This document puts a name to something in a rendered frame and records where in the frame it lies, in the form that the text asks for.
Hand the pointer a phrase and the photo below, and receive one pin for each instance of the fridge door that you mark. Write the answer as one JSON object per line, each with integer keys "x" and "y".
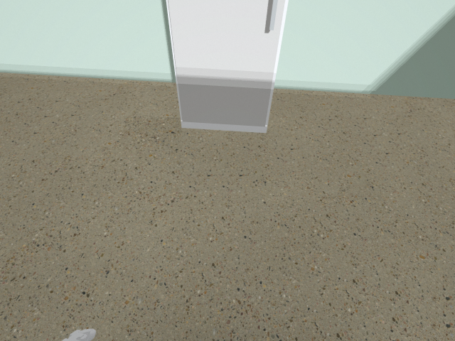
{"x": 225, "y": 55}

